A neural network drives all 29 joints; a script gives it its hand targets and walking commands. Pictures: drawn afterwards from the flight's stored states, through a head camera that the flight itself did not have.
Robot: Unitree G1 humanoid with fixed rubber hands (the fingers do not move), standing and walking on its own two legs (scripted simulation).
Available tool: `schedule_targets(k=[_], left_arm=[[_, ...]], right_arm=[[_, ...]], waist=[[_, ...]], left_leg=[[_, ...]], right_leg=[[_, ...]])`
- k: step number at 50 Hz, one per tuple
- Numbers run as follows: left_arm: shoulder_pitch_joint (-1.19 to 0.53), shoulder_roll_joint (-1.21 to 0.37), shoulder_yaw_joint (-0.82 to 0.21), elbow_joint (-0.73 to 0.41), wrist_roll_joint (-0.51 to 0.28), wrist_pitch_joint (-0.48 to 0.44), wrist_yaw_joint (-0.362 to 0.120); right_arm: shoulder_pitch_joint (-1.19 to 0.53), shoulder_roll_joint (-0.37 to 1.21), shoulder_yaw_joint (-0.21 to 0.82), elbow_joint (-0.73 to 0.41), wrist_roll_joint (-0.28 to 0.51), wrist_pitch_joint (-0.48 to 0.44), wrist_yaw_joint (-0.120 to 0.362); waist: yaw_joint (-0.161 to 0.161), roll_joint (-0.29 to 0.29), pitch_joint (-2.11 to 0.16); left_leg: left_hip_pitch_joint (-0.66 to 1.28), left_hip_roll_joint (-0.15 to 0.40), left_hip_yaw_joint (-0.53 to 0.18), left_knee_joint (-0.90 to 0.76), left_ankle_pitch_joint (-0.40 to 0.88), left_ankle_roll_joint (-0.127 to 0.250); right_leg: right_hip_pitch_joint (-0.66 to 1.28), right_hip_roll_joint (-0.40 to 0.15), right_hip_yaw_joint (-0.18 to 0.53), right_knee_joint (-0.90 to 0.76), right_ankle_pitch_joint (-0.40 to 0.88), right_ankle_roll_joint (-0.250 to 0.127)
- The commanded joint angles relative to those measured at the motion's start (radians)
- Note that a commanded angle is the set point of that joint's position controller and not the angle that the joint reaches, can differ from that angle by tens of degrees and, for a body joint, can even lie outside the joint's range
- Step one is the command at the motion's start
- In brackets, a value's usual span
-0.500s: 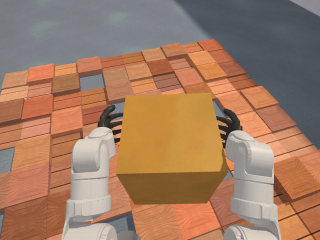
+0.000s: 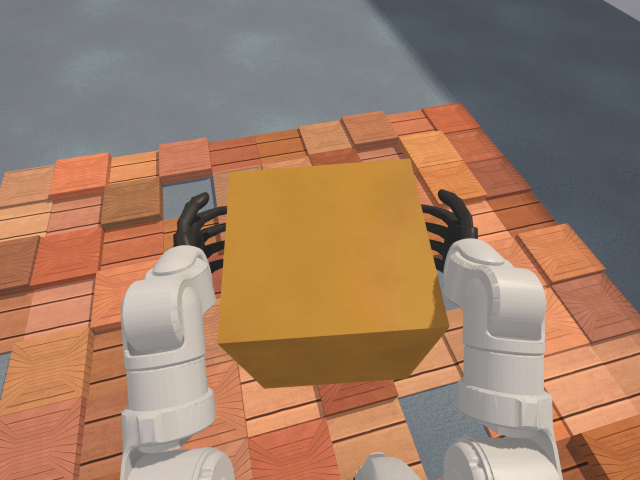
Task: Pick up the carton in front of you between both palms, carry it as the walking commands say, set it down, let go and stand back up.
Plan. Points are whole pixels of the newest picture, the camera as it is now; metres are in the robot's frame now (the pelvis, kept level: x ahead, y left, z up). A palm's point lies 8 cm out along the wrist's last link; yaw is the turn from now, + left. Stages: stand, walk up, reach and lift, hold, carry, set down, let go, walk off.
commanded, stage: carry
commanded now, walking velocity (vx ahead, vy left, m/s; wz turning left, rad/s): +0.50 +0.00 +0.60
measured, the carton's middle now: (328, 287) +0.34 -0.03 +0.03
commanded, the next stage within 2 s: none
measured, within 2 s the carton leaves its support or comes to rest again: neither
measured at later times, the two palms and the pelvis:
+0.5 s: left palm (164, 169) +0.56 +0.21 +0.06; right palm (341, 132) +0.64 -0.08 +0.05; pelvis +0.30 -0.01 -0.04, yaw +12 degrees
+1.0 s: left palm (175, 56) +0.89 +0.23 +0.07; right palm (314, 37) +0.95 -0.06 +0.07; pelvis +0.60 +0.02 -0.05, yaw +12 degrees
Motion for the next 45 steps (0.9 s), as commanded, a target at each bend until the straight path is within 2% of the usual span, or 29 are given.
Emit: schedule_targets(k=[1, 2, 3, 4, 5, 6, 7, 8, 9, 10, 11, 12, 14, 18, 22, 24, 25, 26, 27, 28, 29, 30, 32, 33, 35, 37, 40, 43, 45], left_arm=[[-0.499, -0.748, -0.641, 0.033, -0.226, 0.004, -0.068], [-0.489, -0.744, -0.636, 0.050, -0.223, 0.007, -0.074], [-0.487, -0.741, -0.630, 0.058, -0.226, 0.009, -0.080], [-0.488, -0.734, -0.622, 0.075, -0.226, 0.013, -0.085], [-0.465, -0.723, -0.606, 0.117, -0.217, 0.016, -0.089], [-0.436, -0.688, -0.575, 0.156, -0.203, 0.017, -0.087], [-0.455, -0.652, -0.565, 0.169, -0.205, 0.014, -0.078], [-0.527, -0.686, -0.583, 0.115, -0.231, 0.002, -0.075], [-0.559, -0.734, -0.595, 0.098, -0.256, -0.001, -0.082], [-0.594, -0.788, -0.620, 0.068, -0.282, -0.005, -0.092], [-0.617, -0.854, -0.656, 0.042, -0.313, -0.012, -0.106], [-0.634, -0.899, -0.686, 0.024, -0.335, -0.021, -0.120], [-0.625, -0.939, -0.726, -0.005, -0.356, -0.039, -0.141], [-0.528, -0.936, -0.781, -0.043, -0.382, -0.059, -0.161], [-0.475, -0.858, -0.808, -0.078, -0.385, -0.073, -0.154], [-0.485, -0.814, -0.809, -0.095, -0.390, -0.073, -0.140], [-0.496, -0.788, -0.801, -0.095, -0.388, -0.069, -0.132], [-0.506, -0.756, -0.787, -0.091, -0.378, -0.064, -0.124], [-0.519, -0.715, -0.765, -0.080, -0.363, -0.057, -0.113], [-0.494, -0.708, -0.750, -0.030, -0.350, -0.041, -0.102], [-0.462, -0.694, -0.727, -0.009, -0.339, -0.034, -0.089], [-0.494, -0.698, -0.707, -0.015, -0.329, -0.029, -0.076], [-0.549, -0.731, -0.670, 0.007, -0.298, -0.028, -0.067], [-0.550, -0.749, -0.653, 0.019, -0.280, -0.033, -0.066], [-0.555, -0.780, -0.644, 0.023, -0.251, -0.042, -0.065], [-0.566, -0.786, -0.645, 0.014, -0.234, -0.046, -0.062], [-0.573, -0.785, -0.667, -0.003, -0.236, -0.039, -0.059], [-0.547, -0.771, -0.678, 0.027, -0.239, -0.022, -0.059], [-0.533, -0.766, -0.675, 0.053, -0.243, -0.012, -0.063]], right_arm=[[-0.561, 0.869, 0.697, -0.055, 0.335, -0.002, 0.147], [-0.536, 0.865, 0.682, -0.026, 0.318, 0.001, 0.145], [-0.529, 0.863, 0.670, -0.008, 0.301, 0.003, 0.143], [-0.515, 0.859, 0.653, 0.015, 0.284, 0.007, 0.140], [-0.509, 0.843, 0.629, 0.044, 0.266, 0.011, 0.136], [-0.509, 0.831, 0.608, 0.071, 0.259, 0.017, 0.133], [-0.516, 0.829, 0.597, 0.094, 0.250, 0.024, 0.130], [-0.546, 0.859, 0.601, 0.065, 0.256, 0.025, 0.130], [-0.580, 0.896, 0.617, 0.068, 0.269, 0.024, 0.132], [-0.582, 0.940, 0.624, 0.066, 0.278, 0.017, 0.135], [-0.567, 0.982, 0.637, 0.047, 0.284, 0.007, 0.138], [-0.564, 1.005, 0.649, 0.026, 0.281, -0.005, 0.140], [-0.533, 1.019, 0.670, -0.003, 0.257, -0.028, 0.138], [-0.402, 0.984, 0.685, -0.051, 0.206, -0.062, 0.125], [-0.348, 0.896, 0.694, -0.109, 0.181, -0.071, 0.113], [-0.372, 0.844, 0.690, -0.139, 0.186, -0.067, 0.107], [-0.374, 0.820, 0.682, -0.137, 0.185, -0.063, 0.104], [-0.368, 0.793, 0.672, -0.125, 0.183, -0.058, 0.099], [-0.358, 0.765, 0.655, -0.109, 0.183, -0.051, 0.095], [-0.367, 0.700, 0.624, -0.081, 0.177, -0.047, 0.086], [-0.377, 0.692, 0.629, -0.087, 0.192, -0.043, 0.082], [-0.388, 0.720, 0.639, -0.089, 0.216, -0.041, 0.084], [-0.490, 0.788, 0.656, -0.096, 0.258, -0.044, 0.102], [-0.543, 0.827, 0.676, -0.108, 0.287, -0.049, 0.114], [-0.618, 0.885, 0.707, -0.118, 0.331, -0.057, 0.135], [-0.640, 0.905, 0.715, -0.106, 0.353, -0.059, 0.147], [-0.625, 0.899, 0.704, -0.090, 0.358, -0.052, 0.154], [-0.555, 0.860, 0.667, -0.040, 0.325, -0.036, 0.150], [-0.513, 0.840, 0.643, 0.000, 0.295, -0.026, 0.147]], waist=[[0.031, 0.144, -0.403], [0.030, 0.126, -0.389], [0.044, 0.090, -0.390], [0.063, 0.021, -0.398], [0.088, -0.063, -0.398], [0.101, -0.197, -0.414], [0.099, -0.251, -0.414], [0.106, -0.277, -0.391], [0.120, -0.195, -0.320], [0.123, -0.145, -0.283], [0.109, -0.140, -0.283], [0.111, -0.138, -0.286], [0.116, -0.169, -0.318], [0.135, -0.146, -0.323], [0.155, -0.174, -0.309], [0.124, -0.197, -0.343], [0.083, -0.188, -0.381], [0.053, -0.140, -0.431], [0.028, -0.056, -0.484], [0.058, 0.175, -0.541], [0.022, 0.236, -0.576], [0.015, 0.194, -0.508], [0.024, 0.059, -0.425], [0.038, 0.032, -0.419], [0.054, 0.039, -0.389], [0.052, 0.063, -0.348], [0.035, 0.089, -0.325], [0.021, 0.136, -0.319], [0.017, 0.143, -0.294]], left_leg=[[0.220, 0.167, -0.150, 0.001, 0.454, 0.139], [0.203, 0.160, -0.149, 0.042, 0.389, 0.122], [0.148, 0.135, -0.126, 0.116, 0.280, 0.100], [0.034, 0.087, -0.090, 0.235, 0.139, 0.078], [-0.148, 0.048, -0.063, 0.380, -0.065, 0.057], [-0.336, 0.007, -0.018, 0.607, -0.337, 0.015], [-0.446, -0.003, 0.024, 0.697, -0.361, -0.014], [-0.497, 0.062, -0.007, 0.778, -0.292, -0.009], [-0.511, 0.092, -0.006, 0.805, -0.212, -0.009], [-0.507, 0.103, 0.003, 0.806, -0.158, -0.015], [-0.492, 0.117, 0.001, 0.767, -0.118, -0.024], [-0.473, 0.115, 0.005, 0.719, -0.080, -0.027], [-0.462, 0.101, 0.030, 0.656, -0.016, -0.036], [-0.445, 0.084, 0.092, 0.366, 0.017, -0.046], [-0.293, 0.007, 0.187, 0.096, 0.203, -0.024], [-0.096, -0.039, 0.221, -0.006, 0.281, 0.000], [0.070, -0.048, 0.241, -0.075, 0.341, 0.014], [0.266, -0.018, 0.230, -0.107, 0.385, 0.024], [0.502, 0.157, 0.016, -0.045, 0.424, 0.057], [0.721, 0.413, -0.356, 0.068, 0.704, 0.156], [0.765, 0.453, -0.503, -0.044, 0.377, 0.300], [0.678, 0.411, -0.475, -0.084, 0.230, 0.282], [0.516, 0.367, -0.357, -0.083, 0.312, 0.233], [0.452, 0.353, -0.321, -0.099, 0.264, 0.216], [0.365, 0.337, -0.265, -0.146, 0.182, 0.189], [0.326, 0.328, -0.210, -0.192, 0.189, 0.182], [0.341, 0.292, -0.100, -0.185, 0.405, 0.162], [0.412, 0.243, -0.015, -0.120, 0.579, 0.132], [0.446, 0.235, 0.014, -0.094, 0.621, 0.118]], right_leg=[[0.164, 0.036, -0.041, -0.197, 0.249, 0.006], [0.208, 0.020, -0.022, -0.284, 0.347, 0.006], [0.323, 0.022, -0.050, -0.374, 0.426, 0.009], [0.493, 0.017, -0.088, -0.389, 0.437, 0.009], [0.660, -0.063, -0.026, -0.351, 0.386, 0.005], [0.767, -0.318, 0.270, -0.304, 0.371, -0.029], [0.768, -0.443, 0.525, -0.369, 0.137, -0.118], [0.715, -0.461, 0.612, -0.384, -0.083, -0.212], [0.627, -0.407, 0.558, -0.424, -0.111, -0.213], [0.580, -0.363, 0.462, -0.437, -0.029, -0.197], [0.553, -0.342, 0.388, -0.454, 0.021, -0.185], [0.545, -0.314, 0.315, -0.458, 0.111, -0.171], [0.603, -0.279, 0.211, -0.433, 0.318, -0.176], [0.712, -0.237, 0.092, -0.414, 0.542, -0.183], [0.741, -0.171, -0.042, -0.350, 0.859, -0.146], [0.699, -0.157, -0.092, -0.249, 0.990, -0.119], [0.641, -0.148, -0.134, -0.140, 0.980, -0.098], [0.541, -0.126, -0.169, 0.016, 0.833, -0.073], [0.307, -0.103, -0.126, 0.210, 0.408, -0.051], [0.018, 0.011, -0.065, 0.448, -0.201, -0.038], [-0.177, 0.069, -0.015, 0.693, -0.229, -0.048], [-0.261, 0.017, 0.026, 0.752, -0.171, -0.074], [-0.276, -0.021, 0.024, 0.738, -0.096, -0.079], [-0.251, -0.036, 0.032, 0.714, -0.075, -0.084], [-0.226, -0.050, 0.012, 0.638, -0.040, -0.074], [-0.218, -0.062, -0.015, 0.477, -0.011, -0.053], [-0.176, -0.049, -0.068, 0.235, 0.085, -0.040], [-0.133, 0.004, -0.121, 0.055, 0.213, -0.055], [-0.111, 0.022, -0.139, -0.064, 0.265, -0.071]])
